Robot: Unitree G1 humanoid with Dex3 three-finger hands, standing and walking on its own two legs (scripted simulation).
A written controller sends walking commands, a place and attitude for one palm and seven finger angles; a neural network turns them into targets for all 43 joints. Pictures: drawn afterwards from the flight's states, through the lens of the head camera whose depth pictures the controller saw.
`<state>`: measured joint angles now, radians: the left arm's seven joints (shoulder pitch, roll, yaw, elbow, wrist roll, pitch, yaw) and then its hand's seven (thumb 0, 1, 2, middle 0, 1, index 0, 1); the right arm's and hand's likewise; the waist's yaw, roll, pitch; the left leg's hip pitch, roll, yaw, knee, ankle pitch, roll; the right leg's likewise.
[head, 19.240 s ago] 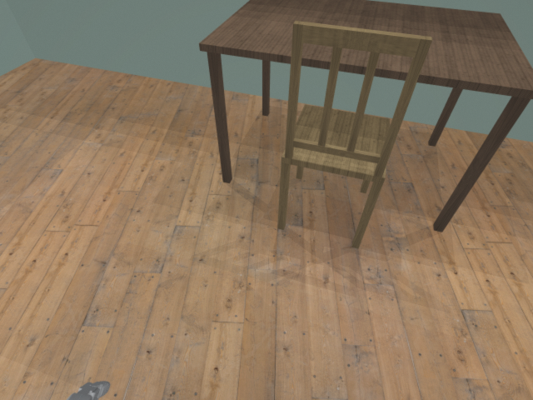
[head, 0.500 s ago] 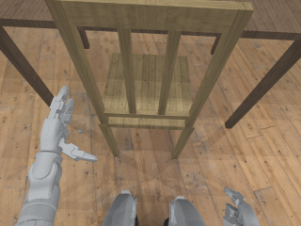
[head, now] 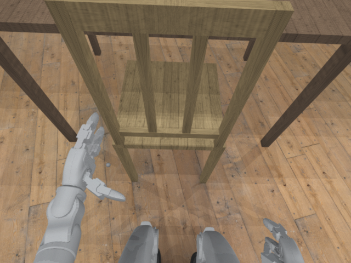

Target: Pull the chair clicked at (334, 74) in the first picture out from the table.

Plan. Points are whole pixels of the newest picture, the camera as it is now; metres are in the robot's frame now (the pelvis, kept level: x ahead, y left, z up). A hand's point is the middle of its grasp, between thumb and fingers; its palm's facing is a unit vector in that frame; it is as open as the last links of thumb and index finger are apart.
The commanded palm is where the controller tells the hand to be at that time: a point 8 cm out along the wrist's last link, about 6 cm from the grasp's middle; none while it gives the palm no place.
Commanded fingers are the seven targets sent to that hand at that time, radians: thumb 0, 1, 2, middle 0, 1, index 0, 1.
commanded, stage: aim the fingers beside a spindle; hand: left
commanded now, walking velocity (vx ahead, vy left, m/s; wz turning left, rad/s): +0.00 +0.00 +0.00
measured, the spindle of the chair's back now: (148, 94) +0.49 +0.08 +0.05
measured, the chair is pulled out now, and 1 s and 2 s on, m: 0.00 0.00 0.00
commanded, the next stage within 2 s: push the fingers through the gap in 0.42 s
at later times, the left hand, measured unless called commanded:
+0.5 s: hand (92, 151) +0.34 +0.19 +0.04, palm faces +0.06 -0.99 -0.08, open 16.9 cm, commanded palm +0.31 +0.23 +0.02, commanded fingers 0.00 -0.50 0.30 -0.06 -0.08 -0.06 -0.08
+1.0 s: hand (101, 141) +0.38 +0.18 +0.01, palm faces -0.01 -1.00 -0.04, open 16.9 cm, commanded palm +0.36 +0.24 +0.02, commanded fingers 0.00 -0.50 0.30 -0.06 -0.08 -0.06 -0.08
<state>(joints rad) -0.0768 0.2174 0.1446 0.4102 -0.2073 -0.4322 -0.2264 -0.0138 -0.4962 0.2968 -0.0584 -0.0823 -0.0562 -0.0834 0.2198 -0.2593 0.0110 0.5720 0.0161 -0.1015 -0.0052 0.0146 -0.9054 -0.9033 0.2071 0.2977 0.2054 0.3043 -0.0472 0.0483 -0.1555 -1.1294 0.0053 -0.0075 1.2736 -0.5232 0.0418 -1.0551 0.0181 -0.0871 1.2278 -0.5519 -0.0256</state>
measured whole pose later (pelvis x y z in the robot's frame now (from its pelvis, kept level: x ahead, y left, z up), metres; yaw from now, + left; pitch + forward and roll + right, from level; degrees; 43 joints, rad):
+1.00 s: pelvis +0.00 +0.00 +0.00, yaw +0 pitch +23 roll -3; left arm -0.28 0.28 0.24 0.58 -0.20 -0.43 -0.22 -0.01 -0.50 0.30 -0.06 -0.08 -0.06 -0.08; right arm 0.24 -0.26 0.01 0.60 0.02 -0.07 0.00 0.01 -0.91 -0.90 0.21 0.30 0.20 0.30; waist -0.06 0.05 -0.15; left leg -1.16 0.01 -0.01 1.28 -0.53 0.04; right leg -1.08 0.02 -0.08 1.24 -0.55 -0.03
